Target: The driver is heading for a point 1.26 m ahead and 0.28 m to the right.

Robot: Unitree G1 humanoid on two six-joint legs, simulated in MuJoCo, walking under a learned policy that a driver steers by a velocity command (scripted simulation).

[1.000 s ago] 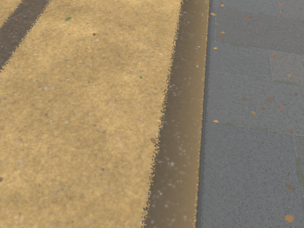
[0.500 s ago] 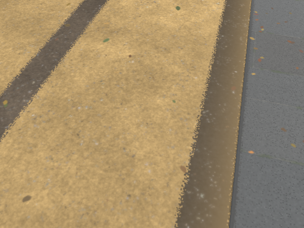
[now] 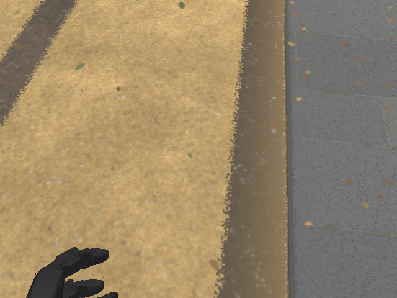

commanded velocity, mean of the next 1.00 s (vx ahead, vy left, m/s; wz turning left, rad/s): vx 0.20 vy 0.00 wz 0.00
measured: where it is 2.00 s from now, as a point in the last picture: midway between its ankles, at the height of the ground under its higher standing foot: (185, 253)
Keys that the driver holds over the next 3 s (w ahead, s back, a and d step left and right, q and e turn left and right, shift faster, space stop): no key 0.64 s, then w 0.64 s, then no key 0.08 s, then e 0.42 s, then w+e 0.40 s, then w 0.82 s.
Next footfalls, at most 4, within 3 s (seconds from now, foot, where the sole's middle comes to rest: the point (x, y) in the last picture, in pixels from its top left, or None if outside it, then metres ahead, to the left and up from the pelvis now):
0.42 left None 0.29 0.13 -0.75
1.28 left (152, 264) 0.56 0.13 -0.75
1.80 right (223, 252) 0.58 -0.11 -0.75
2.26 left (174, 192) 0.84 0.05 -0.75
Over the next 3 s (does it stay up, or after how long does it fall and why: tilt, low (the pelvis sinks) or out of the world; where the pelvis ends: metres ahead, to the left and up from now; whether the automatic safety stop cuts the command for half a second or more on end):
stays up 0.99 -0.23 0.03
